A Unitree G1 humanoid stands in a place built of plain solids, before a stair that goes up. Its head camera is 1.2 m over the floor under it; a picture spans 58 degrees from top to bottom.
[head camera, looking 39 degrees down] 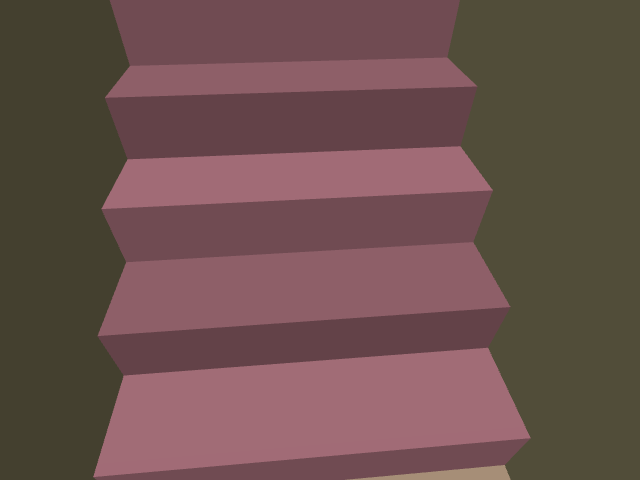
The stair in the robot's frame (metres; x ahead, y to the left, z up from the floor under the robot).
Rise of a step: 0.19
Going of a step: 0.24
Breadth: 1.00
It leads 5 degrees to the left of straight ahead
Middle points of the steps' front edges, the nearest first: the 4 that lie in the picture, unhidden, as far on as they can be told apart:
0.46 0.00 0.19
0.69 0.02 0.39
0.92 0.04 0.58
1.15 0.06 0.78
